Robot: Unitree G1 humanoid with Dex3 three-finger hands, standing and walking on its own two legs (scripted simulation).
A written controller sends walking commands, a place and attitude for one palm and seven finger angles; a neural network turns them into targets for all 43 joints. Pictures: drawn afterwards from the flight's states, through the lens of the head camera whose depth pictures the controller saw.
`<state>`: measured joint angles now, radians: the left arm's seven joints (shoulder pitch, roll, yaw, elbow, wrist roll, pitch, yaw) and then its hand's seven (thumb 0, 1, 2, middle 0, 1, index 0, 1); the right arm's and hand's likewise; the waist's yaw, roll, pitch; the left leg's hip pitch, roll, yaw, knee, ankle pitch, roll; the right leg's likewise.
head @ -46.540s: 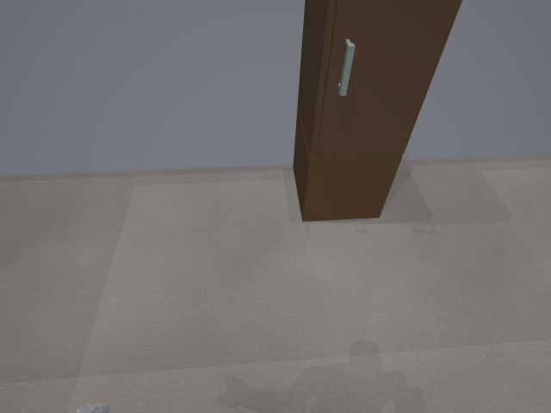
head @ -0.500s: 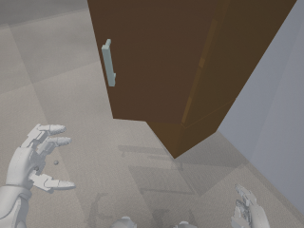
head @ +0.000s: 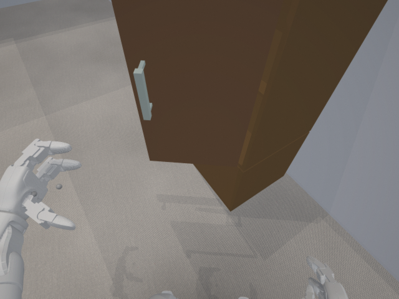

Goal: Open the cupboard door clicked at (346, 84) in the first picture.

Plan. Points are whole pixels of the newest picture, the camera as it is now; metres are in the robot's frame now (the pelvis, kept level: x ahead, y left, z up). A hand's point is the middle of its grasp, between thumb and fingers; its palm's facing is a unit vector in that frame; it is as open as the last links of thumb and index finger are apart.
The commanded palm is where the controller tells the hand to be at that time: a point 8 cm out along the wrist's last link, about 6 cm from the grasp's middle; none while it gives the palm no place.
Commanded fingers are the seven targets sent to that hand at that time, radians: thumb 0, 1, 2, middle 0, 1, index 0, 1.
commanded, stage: raise the hand with hooked fingers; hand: left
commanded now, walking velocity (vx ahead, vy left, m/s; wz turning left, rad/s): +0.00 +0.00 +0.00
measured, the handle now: (144, 91) +0.59 +0.19 +0.06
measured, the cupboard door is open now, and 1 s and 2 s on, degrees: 52 52 52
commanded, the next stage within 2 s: move the hooked fingers beside the handle in 0.40 s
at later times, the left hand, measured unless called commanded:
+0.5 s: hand (65, 189) +0.29 +0.27 +0.07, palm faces +0.02 -1.00 -0.02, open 14.0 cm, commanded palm +0.27 +0.32 +0.07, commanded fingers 0.00 -0.50 0.30 -0.30 -1.20 -0.30 -1.20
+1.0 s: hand (84, 155) +0.37 +0.27 +0.06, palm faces +0.00 -1.00 +0.00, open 14.0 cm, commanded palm +0.35 +0.32 +0.07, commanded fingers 0.00 -0.50 0.30 -0.30 -1.20 -0.30 -1.20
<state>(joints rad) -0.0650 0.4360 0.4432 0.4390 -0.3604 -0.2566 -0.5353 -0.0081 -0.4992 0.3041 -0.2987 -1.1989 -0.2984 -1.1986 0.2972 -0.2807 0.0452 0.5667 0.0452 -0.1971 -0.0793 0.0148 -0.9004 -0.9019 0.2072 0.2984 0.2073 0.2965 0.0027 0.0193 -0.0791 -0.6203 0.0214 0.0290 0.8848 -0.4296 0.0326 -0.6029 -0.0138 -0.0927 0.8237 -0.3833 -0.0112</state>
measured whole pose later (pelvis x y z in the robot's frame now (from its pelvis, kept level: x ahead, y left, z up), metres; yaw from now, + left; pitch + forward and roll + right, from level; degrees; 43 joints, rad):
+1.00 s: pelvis +0.00 +0.00 -0.01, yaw -1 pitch +13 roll -2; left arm -0.38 0.49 0.46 0.76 -0.28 -0.29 -0.52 -0.01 -0.50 0.30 -0.30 -1.20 -0.30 -1.20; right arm 0.33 -0.28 0.04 0.57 0.04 -0.12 -0.07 0.01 -0.90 -0.90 0.21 0.30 0.21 0.30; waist -0.04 0.00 -0.08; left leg -0.70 0.03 0.04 0.92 -0.44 0.03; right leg -0.70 0.00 -0.08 0.86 -0.39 -0.01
